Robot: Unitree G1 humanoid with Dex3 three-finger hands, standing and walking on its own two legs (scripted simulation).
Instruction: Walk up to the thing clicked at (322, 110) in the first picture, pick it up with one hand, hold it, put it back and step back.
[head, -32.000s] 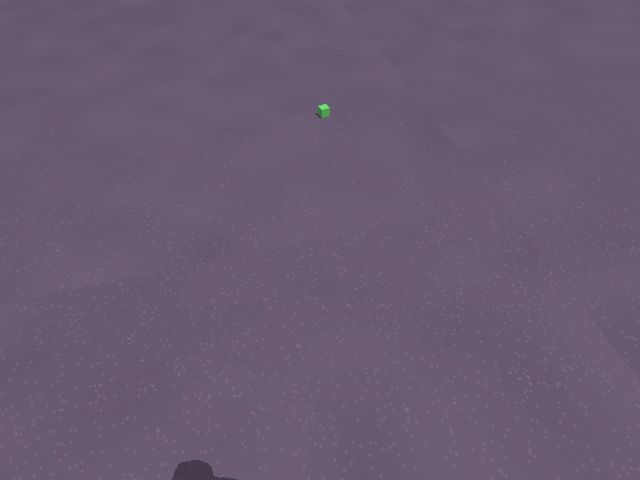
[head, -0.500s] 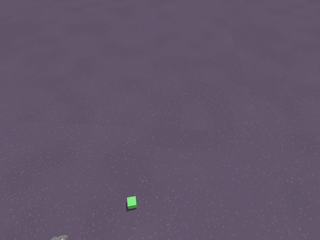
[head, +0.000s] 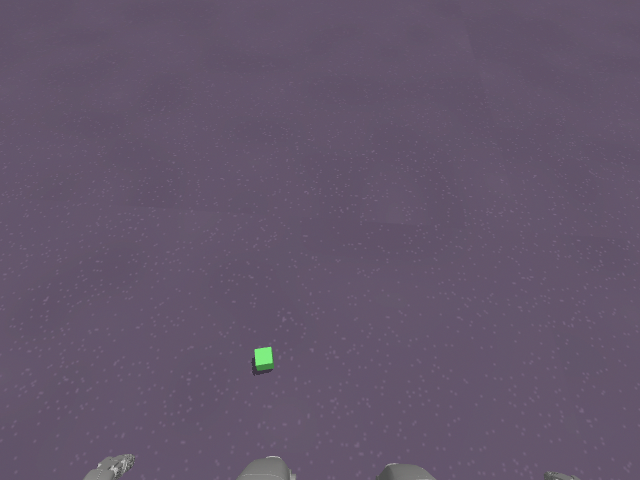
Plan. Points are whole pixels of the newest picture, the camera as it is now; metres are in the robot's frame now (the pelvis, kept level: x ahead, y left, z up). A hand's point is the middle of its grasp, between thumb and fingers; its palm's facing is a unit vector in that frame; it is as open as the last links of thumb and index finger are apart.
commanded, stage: walk up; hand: left
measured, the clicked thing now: (264, 358) +0.50 +0.21 -0.73
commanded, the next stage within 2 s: stand in 1.50 s
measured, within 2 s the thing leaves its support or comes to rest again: neither
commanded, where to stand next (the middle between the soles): +0.09 -0.01 m, yaw -2 degrees
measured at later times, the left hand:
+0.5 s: hand out of the picture +0.05 +0.30 -0.15, palm faces +0.01 -0.93 -0.37, open 7.4 cm
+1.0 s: hand out of the picture +0.12 +0.26 -0.14, palm faces -0.02 -0.94 -0.35, open 7.4 cm
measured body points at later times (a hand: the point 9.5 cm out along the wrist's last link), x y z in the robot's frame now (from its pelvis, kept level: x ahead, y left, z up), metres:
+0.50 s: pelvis +0.01 +0.02 +0.01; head +0.02 +0.03 +0.46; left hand +0.05 +0.34 -0.12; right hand +0.11 -0.29 -0.10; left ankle +0.05 +0.13 -0.72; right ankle +0.02 -0.13 -0.70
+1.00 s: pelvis -0.01 +0.00 +0.01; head +0.03 +0.00 +0.45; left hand +0.12 +0.31 -0.12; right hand +0.08 -0.32 -0.11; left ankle +0.05 +0.13 -0.72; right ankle +0.05 -0.13 -0.72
